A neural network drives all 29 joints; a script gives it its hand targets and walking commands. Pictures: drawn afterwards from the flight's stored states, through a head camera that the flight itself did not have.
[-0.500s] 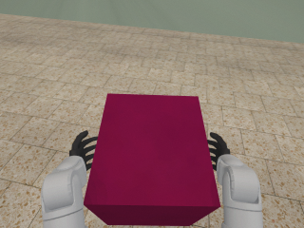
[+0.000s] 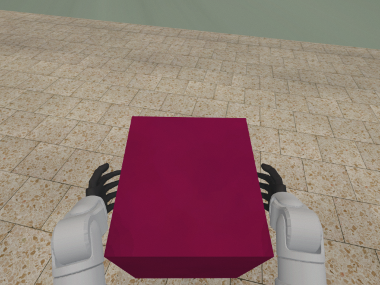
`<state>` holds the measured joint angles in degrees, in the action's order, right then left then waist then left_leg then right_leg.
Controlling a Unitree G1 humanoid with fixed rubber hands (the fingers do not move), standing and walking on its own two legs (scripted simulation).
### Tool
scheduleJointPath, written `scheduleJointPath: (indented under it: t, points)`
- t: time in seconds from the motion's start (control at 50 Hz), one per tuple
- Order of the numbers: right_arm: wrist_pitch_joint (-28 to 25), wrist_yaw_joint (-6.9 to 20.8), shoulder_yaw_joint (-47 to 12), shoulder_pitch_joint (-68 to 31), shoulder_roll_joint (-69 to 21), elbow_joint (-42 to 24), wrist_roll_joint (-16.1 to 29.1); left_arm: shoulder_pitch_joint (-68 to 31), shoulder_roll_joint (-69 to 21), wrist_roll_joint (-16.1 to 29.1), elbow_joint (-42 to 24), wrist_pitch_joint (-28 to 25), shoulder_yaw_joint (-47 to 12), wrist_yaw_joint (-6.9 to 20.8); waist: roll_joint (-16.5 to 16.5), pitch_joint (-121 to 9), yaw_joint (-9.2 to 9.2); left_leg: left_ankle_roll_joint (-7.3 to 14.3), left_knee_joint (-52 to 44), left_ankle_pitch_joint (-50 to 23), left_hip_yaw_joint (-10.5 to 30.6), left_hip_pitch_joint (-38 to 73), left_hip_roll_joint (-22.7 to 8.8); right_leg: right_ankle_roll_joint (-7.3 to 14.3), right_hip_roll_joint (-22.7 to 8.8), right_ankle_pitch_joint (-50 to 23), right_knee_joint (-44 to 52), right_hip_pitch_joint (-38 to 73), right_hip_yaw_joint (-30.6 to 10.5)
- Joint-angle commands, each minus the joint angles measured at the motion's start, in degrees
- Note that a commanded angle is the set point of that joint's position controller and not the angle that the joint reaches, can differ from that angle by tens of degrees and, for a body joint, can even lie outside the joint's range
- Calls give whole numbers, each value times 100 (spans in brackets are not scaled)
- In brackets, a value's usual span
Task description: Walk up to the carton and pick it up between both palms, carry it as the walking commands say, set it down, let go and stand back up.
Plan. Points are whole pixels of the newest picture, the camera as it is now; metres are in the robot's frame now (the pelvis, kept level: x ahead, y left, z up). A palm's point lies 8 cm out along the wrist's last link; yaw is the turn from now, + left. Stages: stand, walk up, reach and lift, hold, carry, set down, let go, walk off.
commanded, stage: carry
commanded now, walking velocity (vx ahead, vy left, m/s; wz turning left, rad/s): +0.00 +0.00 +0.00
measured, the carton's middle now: (187, 202) +0.31 +0.01 -0.02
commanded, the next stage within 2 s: hold in 1.98 s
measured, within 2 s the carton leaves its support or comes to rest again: neither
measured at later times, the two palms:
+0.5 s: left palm (106, 192) +0.28 +0.17 +0.08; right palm (277, 195) +0.28 -0.18 +0.07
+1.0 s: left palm (114, 193) +0.28 +0.16 +0.07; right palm (280, 194) +0.29 -0.19 +0.06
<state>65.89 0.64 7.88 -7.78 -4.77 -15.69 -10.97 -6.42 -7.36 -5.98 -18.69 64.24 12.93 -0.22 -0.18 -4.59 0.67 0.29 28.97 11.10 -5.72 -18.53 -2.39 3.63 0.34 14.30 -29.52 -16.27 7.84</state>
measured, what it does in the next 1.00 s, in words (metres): stands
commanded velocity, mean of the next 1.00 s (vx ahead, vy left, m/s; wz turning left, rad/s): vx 0.00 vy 0.00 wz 0.00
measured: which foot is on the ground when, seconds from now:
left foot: down 0.00-1.00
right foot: down 0.00-1.00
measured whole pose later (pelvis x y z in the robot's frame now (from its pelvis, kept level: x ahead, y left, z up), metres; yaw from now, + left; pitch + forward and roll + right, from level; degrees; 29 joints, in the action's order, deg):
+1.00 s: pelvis +0.02 -0.02 +0.00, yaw +0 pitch +0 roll +1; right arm 56.1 0.7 9.2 -6.6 -5.4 -8.0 -12.0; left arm -6.4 -7.4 -7.9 -9.6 54.7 12.2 0.5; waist -0.2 -4.9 0.5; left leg -1.3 29.8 13.5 -5.3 -16.4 -3.5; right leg 4.7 1.4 16.8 -29.9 -13.9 8.1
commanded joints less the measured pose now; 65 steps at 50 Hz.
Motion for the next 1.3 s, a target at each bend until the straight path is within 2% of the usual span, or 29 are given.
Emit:
scheduleJointPath:
  t: [0.0, 0.02, 0.06, 0.08, 0.2, 0.24, 0.26, 0.28, 0.34, 0.42, 0.44, 0.46, 0.52, 0.56, 0.6, 0.62, 0.64, 0.68, 0.7, 0.72, 0.74, 0.84, 0.88, 1.02, 1.1, 1.16, 1.2, 1.26, 1.28]
  points:
    - [-456, 1074, -3458, -2456, -4708, -205, 2077, -2535, -4262, 1724, 141, -90, -4259, 1427, 402, -1634, -9, 113, -395, -557, 595, 596, -589, -74, -925, -702, 548, 513, -979]
    - [-413, 1080, -4037, -2556, -4759, -1176, 2364, -2876, -4439, 2221, -850, -35, -4909, 1393, 289, -1350, -23, 79, -393, -276, 650, 412, -590, -144, -876, -544, 676, 457, -992]
    - [-437, 1082, -3255, -2210, -4417, 31, 1803, -2710, -4090, 1680, 348, -98, -4103, 1386, -120, -1478, -7, 64, -250, -436, 525, 544, -535, -174, -913, -870, 718, 569, -945]
    - [-468, 1054, -4157, -2686, -4764, -1350, 2415, -2825, -4354, 2174, -872, -108, -4840, 1363, -19, -1448, -14, 112, -331, -503, 716, 411, -560, -166, -828, -861, 675, 495, -862]
    - [-620, 1076, -3320, -2344, -4401, -132, 1854, -2603, -4198, 1628, 497, -231, -4137, 1387, -90, -1614, -51, 22, -249, -562, 541, 615, -573, -145, -889, -978, 609, 573, -829]
    - [-657, 1098, -3937, -2840, -4676, -1247, 2437, -2667, -4466, 2038, -549, -288, -4703, 1395, 217, -1369, -45, 70, -335, -603, 507, 460, -584, -171, -916, -901, 623, 547, -849]
    - [-682, 1100, -3348, -2757, -4552, -54, 1916, -2743, -4149, 1422, 453, -369, -3904, 1392, -200, -1165, -28, 35, -319, -383, 590, 305, -537, -176, -818, -784, 601, 356, -873]
    - [-574, 1060, -4311, -3000, -4793, -1790, 2701, -3066, -4475, 2298, -1153, -229, -4995, 1316, -115, -1353, -33, 32, -340, -572, 509, 364, -592, -117, -885, -803, 673, 569, -831]
    - [-682, 1067, -3296, -2313, -4314, -77, 1889, -2635, -4078, 1416, 230, -403, -4008, 1255, 165, -1655, -42, 54, -245, -1260, 655, 839, -677, -160, -834, -1158, 323, 472, -798]
    - [-601, 1034, -4031, -2534, -4793, -1151, 2473, -2919, -4316, 2078, -901, -312, -4792, 1258, 150, -1658, 22, 51, -262, -1060, 551, 705, -673, -114, -882, -1260, 398, 648, -870]
    - [-715, 1083, -3156, -2615, -4465, 197, 1858, -2603, -4029, 1354, 637, -385, -3778, 1263, 276, -1514, -46, 91, -310, -785, 596, 784, -650, -107, -892, -997, 534, 568, -990]
    - [-712, 1013, -4079, -2556, -4476, -1545, 2550, -2533, -4217, 2130, -913, -300, -4794, 1237, 337, -1584, -27, 34, -162, -845, 537, 633, -590, -194, -881, -1156, 568, 703, -877]
    - [-976, 1069, -2772, -2069, -4224, 1002, 1513, -2415, -3822, 1036, 1193, -701, -3451, 1292, -23, -1442, -78, 44, -208, -627, 437, 477, -574, -31, -1025, -1488, 457, 735, -943]
    - [-951, 1046, -3800, -2530, -4602, -913, 2325, -3157, -4350, 2069, -809, -674, -4615, 1296, 158, -1363, -59, -3, -310, -572, 492, 441, -544, -63, -869, -1046, 552, 645, -849]
    - [-906, 1011, -3424, -2597, -4448, -472, 2090, -2368, -4224, 1598, 456, -529, -4132, 1285, -22, -1757, -21, -5, -188, -1167, 580, 677, -665, -139, -765, -1102, 458, 794, -742]
    - [-813, 956, -4002, -2811, -4319, -1559, 2424, -2687, -4266, 2081, -584, -446, -4676, 1265, 14, -1558, 12, -17, -151, -1092, 540, 592, -643, -148, -884, -1252, 495, 800, -811]
    - [-896, 969, -2707, -2160, -3960, 616, 1474, -2227, -3893, 1118, 1346, -619, -3428, 1286, -252, -1477, -47, -27, -142, -685, 494, 653, -565, -160, -854, -1286, 530, 563, -875]
    - [-859, 947, -3900, -2381, -4463, -1100, 2311, -2788, -4073, 1973, -709, -584, -4620, 1255, 74, -1371, -11, -55, -143, -547, 469, 501, -574, -118, -884, -1270, 632, 625, -870]
    - [-943, 958, -3015, -2516, -4184, 145, 1637, -2434, -3923, 1262, 999, -643, -3585, 1299, -496, -1344, -11, -94, -168, -400, 438, 377, -555, -127, -920, -1307, 614, 671, -859]
    - [-919, 936, -3693, -2438, -4244, -875, 2135, -2870, -3909, 1893, -650, -656, -4500, 1259, -85, -1244, -9, -102, -194, -446, 440, 509, -601, -145, -927, -1064, 742, 456, -884]
    - [-990, 939, -3014, -2606, -4269, 504, 1576, -2556, -3665, 1146, 1009, -696, -3457, 1284, -240, -972, -41, -117, -138, -286, 473, 425, -494, -238, -951, -1026, 920, 224, -1076]
    - [-1044, 974, -3524, -2574, -4409, -582, 2085, -2859, -4120, 1721, -278, -760, -4351, 1298, 135, -1649, -13, -101, -87, -695, 390, 637, -564, -158, -930, -1646, 613, 762, -848]
    - [-1159, 1041, -2933, -2112, -4238, 563, 1626, -2329, -3954, 1222, 1017, -870, -3752, 1297, 174, -1676, -36, 2, -195, -901, 401, 674, -584, -45, -892, -1364, 377, 847, -798]
    - [-1210, 976, -3522, -2515, -4361, -552, 2086, -2805, -4035, 1720, -181, -896, -4383, 1234, 56, -1443, -21, -35, -88, -895, 437, 615, -661, -152, -907, -1704, 554, 703, -876]
    - [-1051, 890, -3668, -2383, -4347, -580, 2036, -2282, -4073, 1671, 98, -737, -4351, 1236, -27, -1384, 39, -26, -239, -151, 533, 579, -649, -163, -906, -677, 696, 518, -921]
    - [-1197, 986, -2543, -2203, -3932, 1145, 1156, -2295, -3578, 745, 1750, -916, -3144, 1277, -234, -1157, -53, -109, -201, -410, 401, 534, -627, -119, -974, -1226, 826, 467, -986]
    - [-1212, 1053, -3818, -2754, -4582, -651, 2292, -2809, -4336, 1809, -124, -932, -4533, 1295, 170, -1412, -42, -95, -219, -658, 374, 507, -611, -75, -964, -1680, 522, 759, -901]
    - [-1340, 1058, -2649, -2302, -4402, 1307, 1434, -2322, -3985, 915, 1741, -1048, -3441, 1281, 119, -1462, 24, -104, -211, -131, 468, 696, -618, -227, -1038, -752, 742, 427, -1093]
    - [-1511, 1044, -3047, -2470, -4097, 479, 1530, -2633, -4024, 1161, 1118, -1183, -3746, 1284, -102, -1138, 15, -136, -196, -125, 423, 561, -567, -214, -1061, -559, 894, 284, -1134]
